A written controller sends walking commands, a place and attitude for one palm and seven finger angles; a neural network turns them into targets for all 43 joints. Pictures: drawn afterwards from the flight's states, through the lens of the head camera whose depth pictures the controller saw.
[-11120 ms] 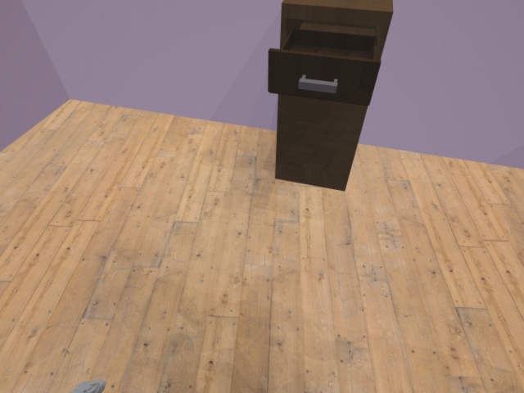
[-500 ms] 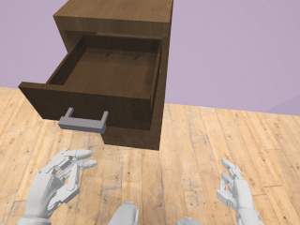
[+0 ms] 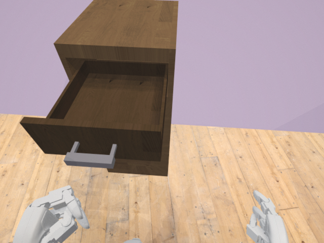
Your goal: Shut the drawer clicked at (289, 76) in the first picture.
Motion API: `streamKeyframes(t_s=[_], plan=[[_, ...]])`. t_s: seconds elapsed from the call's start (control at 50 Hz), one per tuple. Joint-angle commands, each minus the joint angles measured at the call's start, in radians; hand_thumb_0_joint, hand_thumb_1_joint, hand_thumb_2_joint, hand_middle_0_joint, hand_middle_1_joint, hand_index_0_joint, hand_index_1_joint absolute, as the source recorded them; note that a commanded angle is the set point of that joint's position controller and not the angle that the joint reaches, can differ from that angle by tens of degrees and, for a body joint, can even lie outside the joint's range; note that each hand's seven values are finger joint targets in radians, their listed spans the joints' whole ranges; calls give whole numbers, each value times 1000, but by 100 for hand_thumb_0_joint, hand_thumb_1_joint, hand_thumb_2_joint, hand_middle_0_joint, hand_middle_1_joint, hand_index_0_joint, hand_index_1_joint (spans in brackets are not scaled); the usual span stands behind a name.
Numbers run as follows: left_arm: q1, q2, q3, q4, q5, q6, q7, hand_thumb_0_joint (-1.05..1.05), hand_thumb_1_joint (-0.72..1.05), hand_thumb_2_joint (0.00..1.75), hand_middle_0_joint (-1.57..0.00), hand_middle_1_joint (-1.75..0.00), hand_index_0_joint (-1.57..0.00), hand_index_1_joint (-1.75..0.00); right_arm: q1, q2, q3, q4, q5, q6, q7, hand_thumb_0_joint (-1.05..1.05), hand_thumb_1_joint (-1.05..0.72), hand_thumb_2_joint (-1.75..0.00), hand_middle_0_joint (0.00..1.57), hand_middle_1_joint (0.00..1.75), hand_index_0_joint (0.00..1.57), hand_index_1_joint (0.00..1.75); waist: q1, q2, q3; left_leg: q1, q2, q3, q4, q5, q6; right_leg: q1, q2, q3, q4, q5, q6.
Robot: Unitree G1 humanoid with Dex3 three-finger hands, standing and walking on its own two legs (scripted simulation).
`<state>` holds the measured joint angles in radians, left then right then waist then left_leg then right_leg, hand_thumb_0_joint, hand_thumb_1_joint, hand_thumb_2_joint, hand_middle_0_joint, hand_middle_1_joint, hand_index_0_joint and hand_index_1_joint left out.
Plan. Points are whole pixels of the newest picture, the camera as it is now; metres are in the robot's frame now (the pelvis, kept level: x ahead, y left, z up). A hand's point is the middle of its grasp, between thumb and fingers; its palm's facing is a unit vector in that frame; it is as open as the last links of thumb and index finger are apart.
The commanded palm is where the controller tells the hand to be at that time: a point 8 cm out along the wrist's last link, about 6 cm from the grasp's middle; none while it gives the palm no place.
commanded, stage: raise the hand and make a fist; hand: left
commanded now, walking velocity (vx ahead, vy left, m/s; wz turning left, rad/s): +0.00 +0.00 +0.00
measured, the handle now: (92, 153) +0.32 +0.21 +0.04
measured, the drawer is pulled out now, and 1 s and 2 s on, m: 0.29 0.29 0.29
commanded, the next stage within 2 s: bring the fist close to the handle in 0.82 s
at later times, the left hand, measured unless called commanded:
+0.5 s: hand (71, 217) +0.14 +0.16 +0.14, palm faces +0.01 -1.00 -0.07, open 3.2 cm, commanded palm +0.09 +0.22 +0.15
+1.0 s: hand (72, 217) +0.15 +0.17 +0.13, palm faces +0.06 -0.99 -0.11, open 3.2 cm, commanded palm +0.10 +0.22 +0.14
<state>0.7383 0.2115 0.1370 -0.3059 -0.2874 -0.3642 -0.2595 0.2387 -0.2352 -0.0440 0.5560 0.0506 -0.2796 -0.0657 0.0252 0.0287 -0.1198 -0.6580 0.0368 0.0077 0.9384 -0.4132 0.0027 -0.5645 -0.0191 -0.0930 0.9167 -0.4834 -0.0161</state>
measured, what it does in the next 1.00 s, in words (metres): stands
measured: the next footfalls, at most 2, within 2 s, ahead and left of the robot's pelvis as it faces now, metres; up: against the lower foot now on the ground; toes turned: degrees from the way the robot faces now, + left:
none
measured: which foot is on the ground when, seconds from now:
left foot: down 0.00-1.00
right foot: down 0.00-1.00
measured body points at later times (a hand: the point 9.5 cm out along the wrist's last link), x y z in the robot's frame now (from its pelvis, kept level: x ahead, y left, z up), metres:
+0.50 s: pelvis +0.00 +0.01 +0.01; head -0.02 +0.00 +0.46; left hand +0.14 +0.22 +0.15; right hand +0.20 -0.19 -0.03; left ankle +0.03 +0.12 -0.69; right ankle -0.01 -0.11 -0.69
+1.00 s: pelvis +0.01 -0.02 +0.02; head -0.01 -0.04 +0.47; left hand +0.14 +0.22 +0.14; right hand +0.21 -0.24 -0.03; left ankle +0.03 +0.12 -0.69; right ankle -0.01 -0.11 -0.69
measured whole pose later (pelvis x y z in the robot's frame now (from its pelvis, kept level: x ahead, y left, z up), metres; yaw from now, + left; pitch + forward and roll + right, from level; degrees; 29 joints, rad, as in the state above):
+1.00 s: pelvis +0.01 -0.02 +0.02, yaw +0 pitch +3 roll -1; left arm 0.73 0.24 0.18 -0.39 -0.29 -0.18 -0.25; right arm 0.25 -0.22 0.02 0.57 0.07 -0.33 -0.08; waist 0.05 0.06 -0.12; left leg -0.48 0.05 -0.01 0.80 -0.37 -0.02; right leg -0.38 0.01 -0.11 0.78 -0.45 -0.04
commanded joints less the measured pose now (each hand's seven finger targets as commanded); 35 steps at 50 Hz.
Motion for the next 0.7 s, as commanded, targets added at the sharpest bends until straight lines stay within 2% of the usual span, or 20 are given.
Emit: streamKeyframes(t_s=[0.0,0.04,0.06,0.1,0.16,0.18,0.22,0.26,0.3,0.38,0.4,0.42,0.44,0.46,0.48,0.54,0.56,0.58,0.62,0.68], plan=[[-2,57,16,-279,7,-39,42,0,90,90,-130,-149,-130,-149,-101,-86,-10,-197,5,-61,13,0,-90,-90,20,30,20,30,-10,59,-69,176,-27,-40,-165,150,32,-7,30,4,-163,164,1],[22,41,-20,-286,18,3,41,0,90,90,-134,-153,-134,-153,-107,-85,-3,-212,8,-59,18,0,-90,-90,20,30,20,30,-11,37,-52,178,-21,-48,-180,135,32,-5,32,-4,-173,158,2],[14,57,-11,-280,28,24,45,0,90,90,-136,-156,-136,-156,-111,-90,-2,-209,8,-53,17,0,-90,-90,20,30,20,30,-13,3,-54,177,-19,-52,-183,131,35,8,33,-2,-181,157,3],[-1,69,-29,-327,41,61,45,0,90,90,-140,-160,-140,-160,-109,-90,6,-231,10,-45,16,0,-90,-90,20,30,20,30,-12,7,-44,182,-19,-53,-197,117,36,13,33,0,-189,148,4],[5,108,27,-337,49,106,65,0,90,90,-140,-160,-140,-160,-129,-81,15,-229,10,-30,12,0,-90,-90,20,30,20,30,9,5,-22,186,-15,-56,-219,105,31,38,39,-4,-204,132,-1],[5,83,4,-371,48,112,67,0,90,90,-140,-160,-140,-160,-120,-75,22,-240,10,-26,13,0,-90,-90,20,30,20,30,7,13,-29,202,-17,-55,-225,114,30,43,39,-10,-203,140,-1],[-2,83,13,-405,41,125,76,0,90,90,-140,-160,-140,-160,-120,-71,27,-246,13,-23,13,0,-90,-90,20,30,20,30,10,20,-31,219,-13,-55,-233,127,28,51,41,-16,-205,154,-2],[-11,85,11,-445,37,131,86,0,90,90,-140,-160,-140,-160,-128,-70,36,-247,11,-30,16,0,-90,-90,20,30,20,30,15,59,-25,230,-13,-59,-239,135,25,62,42,-19,-208,160,-5],[14,59,-24,-461,36,139,82,0,90,90,-140,-160,-140,-160,-122,-69,41,-250,13,-39,22,0,-90,-90,20,30,20,30,9,57,-13,236,-12,-59,-246,130,24,56,44,-24,-214,156,-4],[26,61,-32,-464,39,164,76,0,90,90,-140,-160,-140,-160,-125,-74,42,-244,18,-60,23,0,-90,-90,20,30,20,30,7,22,0,238,-13,-60,-258,110,25,72,43,-16,-239,142,-2],[36,78,-12,-474,40,170,76,0,90,90,-140,-160,-140,-160,-123,-74,39,-242,21,-64,22,0,-90,-90,20,30,20,30,11,10,-10,242,-12,-59,-261,117,24,84,43,-18,-238,149,-2],[66,61,-24,-453,41,181,74,0,90,90,-140,-160,-140,-160,-129,-72,40,-242,20,-67,22,0,-90,-90,20,30,20,30,15,5,-3,241,-15,-57,-265,120,24,87,43,-18,-242,154,-2],[61,69,-16,-435,40,190,73,0,90,90,-140,-160,-140,-160,-129,-75,39,-239,22,-66,19,0,-90,-90,20,30,20,30,13,-18,11,230,-16,-52,-264,113,24,86,43,-14,-250,151,1],[64,73,-1,-411,42,200,75,0,90,90,-140,-160,-140,-160,-137,-75,38,-230,24,-65,17,0,-90,-90,20,30,20,30,18,-11,35,223,-17,-53,-270,97,23,86,45,-14,-261,134,-2],[48,59,-22,-418,40,201,76,0,90,90,-140,-160,-140,-160,-135,-75,41,-235,23,-65,15,0,-90,-90,20,30,20,30,10,-22,55,217,-20,-52,-274,80,24,76,43,-12,-268,117,2],[43,84,19,-431,37,186,89,0,90,90,-140,-160,-140,-160,-130,-73,37,-232,22,-70,7,0,-90,-90,20,30,20,30,21,-23,39,221,-24,-44,-273,78,25,86,41,-4,-275,97,1],[36,104,38,-447,41,175,98,0,90,90,-140,-160,-140,-160,-133,-74,35,-227,20,-74,7,0,-90,-90,20,30,20,30,25,-5,35,226,-25,-43,-271,84,25,93,41,0,-278,101,-1],[44,86,21,-468,42,162,99,0,90,90,-140,-160,-140,-160,-123,-68,36,-230,18,-80,10,0,-90,-90,20,30,20,30,25,19,12,241,-27,-38,-269,93,25,94,39,0,-274,105,-2],[37,90,25,-478,34,140,100,0,90,90,-140,-160,-140,-160,-117,-69,34,-223,18,-92,13,0,-90,-90,20,30,20,30,21,45,-3,249,-27,-33,-256,112,25,94,38,5,-272,124,-3],[47,98,44,-430,26,112,90,0,90,90,-140,-160,-140,-160,-115,-69,28,-199,18,-102,11,0,-90,-90,20,30,20,30,15,10,20,236,-29,-28,-240,118,25,90,38,22,-290,130,-1]])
